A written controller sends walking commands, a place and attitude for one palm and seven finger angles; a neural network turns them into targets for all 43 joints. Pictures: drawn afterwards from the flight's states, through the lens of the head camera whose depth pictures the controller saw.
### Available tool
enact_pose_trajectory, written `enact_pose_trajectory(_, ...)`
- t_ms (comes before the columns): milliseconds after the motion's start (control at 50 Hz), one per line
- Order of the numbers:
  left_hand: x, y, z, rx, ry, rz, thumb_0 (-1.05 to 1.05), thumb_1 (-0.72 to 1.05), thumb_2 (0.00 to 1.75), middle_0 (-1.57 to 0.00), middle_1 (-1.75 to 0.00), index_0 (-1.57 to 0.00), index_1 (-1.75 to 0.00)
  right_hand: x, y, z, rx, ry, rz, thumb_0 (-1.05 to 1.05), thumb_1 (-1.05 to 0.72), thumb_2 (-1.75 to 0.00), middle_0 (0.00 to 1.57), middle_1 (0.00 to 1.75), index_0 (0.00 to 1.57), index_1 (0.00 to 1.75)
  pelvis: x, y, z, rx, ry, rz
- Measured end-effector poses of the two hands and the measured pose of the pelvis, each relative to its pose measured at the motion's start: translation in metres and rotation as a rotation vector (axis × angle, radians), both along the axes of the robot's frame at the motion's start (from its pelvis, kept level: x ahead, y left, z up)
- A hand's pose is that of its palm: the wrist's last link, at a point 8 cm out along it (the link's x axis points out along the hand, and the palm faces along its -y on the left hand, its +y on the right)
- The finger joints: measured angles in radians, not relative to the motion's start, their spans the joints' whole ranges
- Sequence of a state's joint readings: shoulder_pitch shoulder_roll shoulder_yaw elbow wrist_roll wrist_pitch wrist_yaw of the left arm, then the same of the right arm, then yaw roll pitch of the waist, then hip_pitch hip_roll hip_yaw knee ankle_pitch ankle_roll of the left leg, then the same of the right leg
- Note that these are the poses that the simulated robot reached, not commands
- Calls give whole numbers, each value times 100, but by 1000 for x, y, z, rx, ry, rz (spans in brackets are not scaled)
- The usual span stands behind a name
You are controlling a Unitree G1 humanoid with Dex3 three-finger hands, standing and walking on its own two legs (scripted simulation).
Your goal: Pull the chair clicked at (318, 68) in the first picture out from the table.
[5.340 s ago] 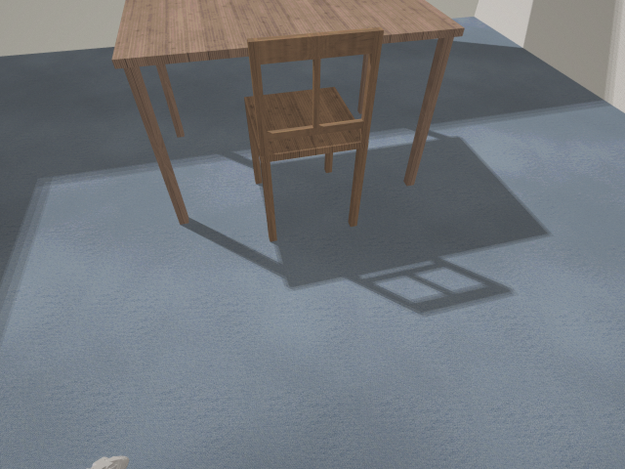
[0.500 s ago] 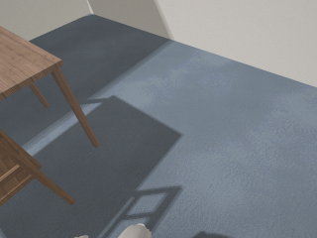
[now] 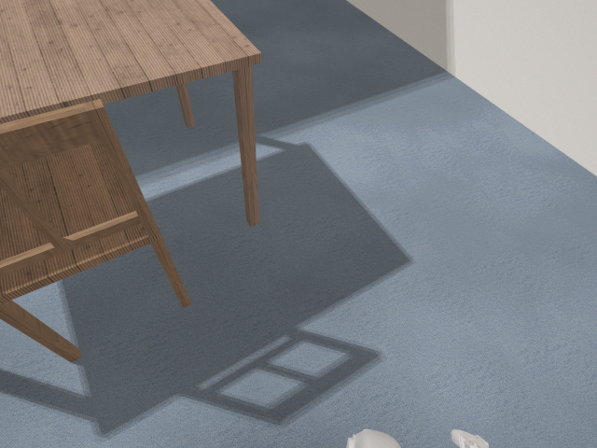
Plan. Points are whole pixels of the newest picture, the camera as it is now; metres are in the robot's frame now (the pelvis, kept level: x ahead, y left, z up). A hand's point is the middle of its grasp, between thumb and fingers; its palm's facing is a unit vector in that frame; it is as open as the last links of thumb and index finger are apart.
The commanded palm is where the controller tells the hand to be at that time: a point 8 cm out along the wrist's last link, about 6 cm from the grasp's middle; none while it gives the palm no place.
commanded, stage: turn to face it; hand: left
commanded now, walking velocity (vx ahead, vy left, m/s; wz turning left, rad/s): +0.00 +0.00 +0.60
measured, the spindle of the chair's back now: (30, 209) +0.50 +0.56 -0.12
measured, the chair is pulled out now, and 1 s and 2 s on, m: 0.00 0.00 0.00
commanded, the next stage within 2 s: take the last steps up to it in 0.86 s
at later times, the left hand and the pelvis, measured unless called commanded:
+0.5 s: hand out of the picture +0.04 +0.16 -0.14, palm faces +0.28 -0.92 -0.28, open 7.4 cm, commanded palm none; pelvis +0.01 -0.05 +0.01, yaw +18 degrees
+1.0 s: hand out of the picture -0.06 +0.20 -0.16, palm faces +0.49 -0.84 -0.25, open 7.4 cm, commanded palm none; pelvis -0.01 -0.01 +0.01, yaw +28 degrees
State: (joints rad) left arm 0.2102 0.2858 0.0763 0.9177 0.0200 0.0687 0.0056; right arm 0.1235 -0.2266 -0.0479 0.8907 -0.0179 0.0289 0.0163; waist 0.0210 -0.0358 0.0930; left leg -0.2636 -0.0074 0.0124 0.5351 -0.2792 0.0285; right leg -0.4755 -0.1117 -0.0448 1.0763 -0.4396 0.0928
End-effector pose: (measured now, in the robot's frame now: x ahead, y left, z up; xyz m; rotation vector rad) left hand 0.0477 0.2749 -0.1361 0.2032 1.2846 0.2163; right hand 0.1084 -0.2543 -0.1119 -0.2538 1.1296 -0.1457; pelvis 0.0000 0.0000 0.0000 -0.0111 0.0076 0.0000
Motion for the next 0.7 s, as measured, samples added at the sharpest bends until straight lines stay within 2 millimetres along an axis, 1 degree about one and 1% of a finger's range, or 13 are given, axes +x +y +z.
enact_pose_trajectory(80, 18, -4, 11, 12, -73, 13, 1, 91, 90, -20, -30, -20, -30, -3, 1, -4, 19, 29, 20, 1, -91, -90, 20, 30, 20, 30, 1, -4, 3, 0, 2, 46)
enact_pose_trajectory(180, 39, -22, 22, 30, -161, 23, 0, 91, 90, -20, -30, -20, -30, -8, -10, -19, 49, 74, 37, 1, -91, -90, 20, 30, 20, 30, 3, -19, 0, 9, 6, 108)
enact_pose_trajectory(240, 44, -37, 26, 52, -216, 31, 0, 91, 90, -20, -30, -20, -30, -8, -22, -34, 71, 93, 49, 1, -91, -90, 20, 30, 20, 30, 5, -33, -8, 23, 9, 145)
enact_pose_trajectory(280, 40, -47, 30, 61, -230, 40, 0, 91, 90, -20, -30, -20, -30, -5, -29, -39, 76, 107, 60, 1, -91, -90, 20, 30, 20, 30, 4, -39, -8, 21, 0, 176)
enact_pose_trajectory(340, 24, -58, 37, 60, -218, 80, 0, 90, 90, -21, -30, -20, -30, 1, -35, -37, 78, 127, 92, 1, -91, -90, 20, 30, 20, 30, 5, -44, -2, 37, -9, 217)
enact_pose_trajectory(400, 4, -65, 37, 54, -186, 123, 0, 90, 90, -21, -30, -21, -30, 10, -36, -34, 83, 136, 127, 1, -91, -90, 20, 30, 20, 30, 7, -47, 3, 47, -12, 256)
enact_pose_trajectory(460, -17, -68, 34, 43, -153, 175, 0, 90, 90, -21, -30, -21, -30, 20, -32, -30, 76, 149, 173, 1, -91, -90, 20, 30, 20, 30, 7, -48, 5, 54, -11, 297)
enact_pose_trajectory(500, -34, -68, 30, 33, -130, 212, 0, 90, 90, -21, -30, -21, -30, 28, -25, -28, 67, 155, 209, 1, -91, -90, 20, 30, 19, 30, 7, -46, 5, 55, -10, 321)
enact_pose_trajectory(580, -75, -63, 17, 11, -67, 293, 0, 90, 90, -21, -30, -21, -30, 53, -3, -23, 45, 135, 292, 1, -91, -90, 20, 30, 19, 30, 3, -38, 2, 46, -5, 361)
enact_pose_trajectory(660, -121, -50, -4, -17, 4, 382, 0, 90, 90, -21, -30, -21, -30, 80, 31, -18, 17, 62, 380, 1, -91, -90, 20, 30, 19, 30, -2, -21, -8, 19, -3, 400)
enact_pose_trajectory(700, -141, -43, -15, -27, 44, 419, 0, 90, 90, -21, -30, -21, -30, 89, 48, -15, 9, 20, 415, 1, -91, -90, 20, 30, 19, 30, -5, -15, -12, 21, -6, 412)
